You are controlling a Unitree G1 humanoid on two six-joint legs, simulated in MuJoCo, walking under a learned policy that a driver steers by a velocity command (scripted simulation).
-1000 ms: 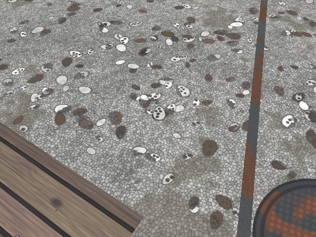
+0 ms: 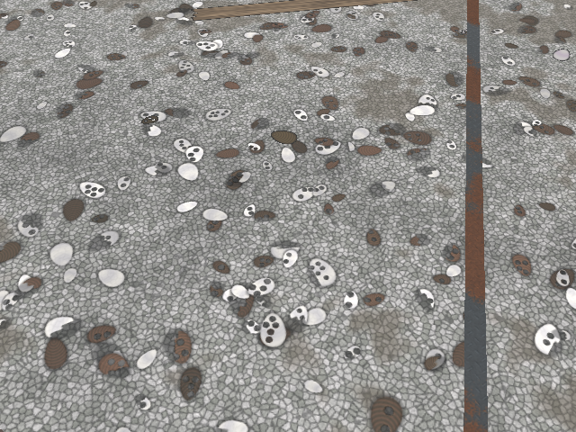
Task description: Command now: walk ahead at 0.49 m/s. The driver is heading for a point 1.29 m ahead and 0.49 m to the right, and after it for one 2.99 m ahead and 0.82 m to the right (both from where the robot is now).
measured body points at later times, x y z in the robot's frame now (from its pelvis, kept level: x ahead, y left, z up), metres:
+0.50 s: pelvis +0.28 -0.08 +0.00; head +0.29 -0.10 +0.45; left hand +0.33 +0.18 -0.12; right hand +0.37 -0.35 -0.14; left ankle +0.28 +0.08 -0.66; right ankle +0.30 -0.16 -0.74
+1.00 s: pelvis +0.54 -0.03 +0.00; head +0.57 -0.02 +0.44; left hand +0.64 +0.23 -0.14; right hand +0.61 -0.31 -0.12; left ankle +0.60 +0.07 -0.74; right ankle +0.47 -0.17 -0.65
